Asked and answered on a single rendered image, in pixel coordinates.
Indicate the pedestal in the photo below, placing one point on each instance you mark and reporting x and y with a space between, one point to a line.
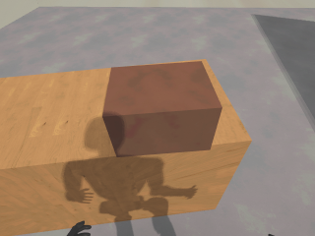
58 166

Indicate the carton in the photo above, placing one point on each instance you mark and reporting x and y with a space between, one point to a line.
160 108

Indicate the robot left hand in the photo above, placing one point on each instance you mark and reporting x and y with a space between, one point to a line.
80 226

